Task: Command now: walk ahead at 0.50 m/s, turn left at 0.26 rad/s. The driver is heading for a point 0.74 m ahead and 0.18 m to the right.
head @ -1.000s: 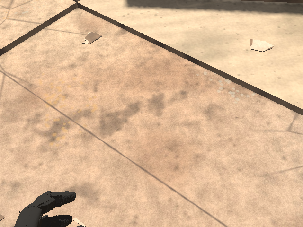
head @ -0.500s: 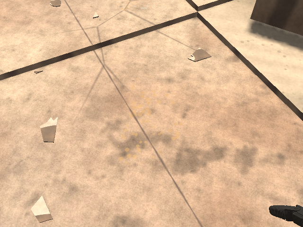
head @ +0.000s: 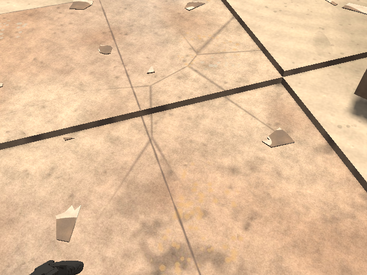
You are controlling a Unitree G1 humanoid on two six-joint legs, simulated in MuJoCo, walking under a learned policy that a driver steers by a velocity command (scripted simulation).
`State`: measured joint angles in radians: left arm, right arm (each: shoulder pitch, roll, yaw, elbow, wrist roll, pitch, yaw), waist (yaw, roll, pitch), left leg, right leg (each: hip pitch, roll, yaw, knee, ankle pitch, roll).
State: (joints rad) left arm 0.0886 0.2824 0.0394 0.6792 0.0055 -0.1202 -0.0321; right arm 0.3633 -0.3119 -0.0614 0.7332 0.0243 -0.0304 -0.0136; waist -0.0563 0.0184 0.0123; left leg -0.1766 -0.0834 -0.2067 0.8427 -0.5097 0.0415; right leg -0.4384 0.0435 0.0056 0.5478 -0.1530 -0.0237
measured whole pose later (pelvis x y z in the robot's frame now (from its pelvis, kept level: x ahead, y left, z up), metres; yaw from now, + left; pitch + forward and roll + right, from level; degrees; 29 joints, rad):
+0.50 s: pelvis +0.26 +0.03 +0.00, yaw -3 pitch +2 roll +0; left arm 0.44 0.30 0.04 0.86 -0.02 -0.05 0.00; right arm 0.01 -0.26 -0.03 0.61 -0.01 -0.10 0.02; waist 0.10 -0.01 0.04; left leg -0.45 0.00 0.00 0.54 -0.12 0.04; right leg -0.13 0.01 0.09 0.75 -0.50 -0.01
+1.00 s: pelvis +0.51 -0.04 -0.01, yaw -20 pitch +1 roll +2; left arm 0.07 0.29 0.06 0.62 -0.02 -0.02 -0.05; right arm 0.31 -0.31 -0.08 0.84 0.01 -0.05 -0.01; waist -0.05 -0.02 0.07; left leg -0.02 0.09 0.21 0.70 -0.50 -0.04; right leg -0.51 0.00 -0.05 0.64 -0.14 -0.09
